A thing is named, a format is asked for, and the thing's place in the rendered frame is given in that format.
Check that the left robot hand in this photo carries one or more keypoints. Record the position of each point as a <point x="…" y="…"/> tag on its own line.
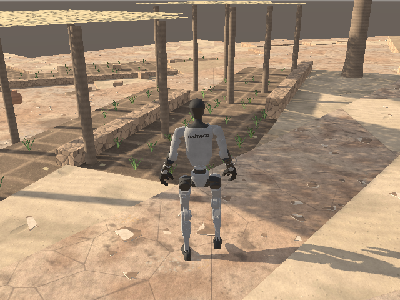
<point x="165" y="176"/>

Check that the right robot hand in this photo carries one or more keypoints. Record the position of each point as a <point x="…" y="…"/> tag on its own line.
<point x="230" y="172"/>

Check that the left robot forearm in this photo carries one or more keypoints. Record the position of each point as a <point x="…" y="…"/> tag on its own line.
<point x="167" y="165"/>

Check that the robot right upper arm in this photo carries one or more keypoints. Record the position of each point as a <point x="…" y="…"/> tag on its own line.
<point x="221" y="141"/>

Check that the right robot forearm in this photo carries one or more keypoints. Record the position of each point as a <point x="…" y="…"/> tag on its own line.
<point x="228" y="162"/>

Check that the left robot foot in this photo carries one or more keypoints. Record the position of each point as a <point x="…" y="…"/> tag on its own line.
<point x="187" y="255"/>

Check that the robot left upper arm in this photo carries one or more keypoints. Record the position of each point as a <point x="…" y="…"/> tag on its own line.
<point x="178" y="133"/>

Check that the left robot thigh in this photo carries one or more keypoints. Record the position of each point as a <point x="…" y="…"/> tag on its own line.
<point x="184" y="194"/>

